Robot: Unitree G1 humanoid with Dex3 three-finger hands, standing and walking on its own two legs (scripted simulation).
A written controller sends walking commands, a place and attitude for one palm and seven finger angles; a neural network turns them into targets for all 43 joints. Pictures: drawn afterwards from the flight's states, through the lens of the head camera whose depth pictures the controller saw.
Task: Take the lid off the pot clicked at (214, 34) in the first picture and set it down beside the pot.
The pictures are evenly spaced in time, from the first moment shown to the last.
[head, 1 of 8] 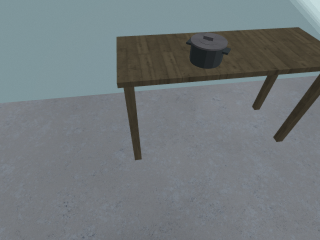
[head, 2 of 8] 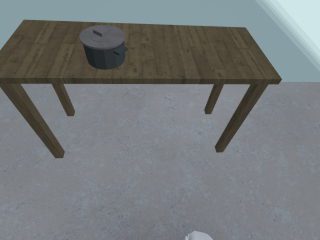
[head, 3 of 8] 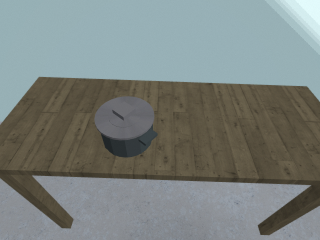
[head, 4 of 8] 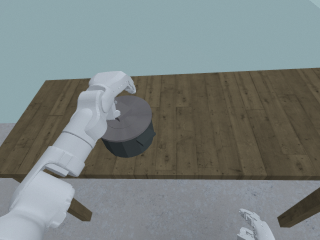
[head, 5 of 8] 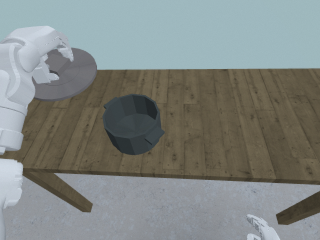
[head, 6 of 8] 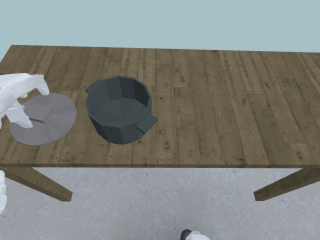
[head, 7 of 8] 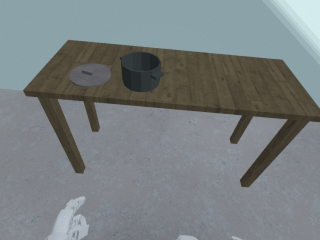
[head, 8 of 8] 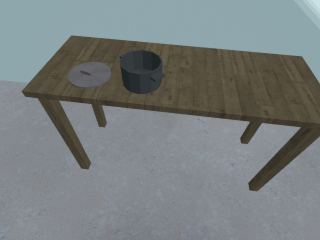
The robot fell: no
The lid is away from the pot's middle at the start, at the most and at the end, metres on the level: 0.00 0.24 0.23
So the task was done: yes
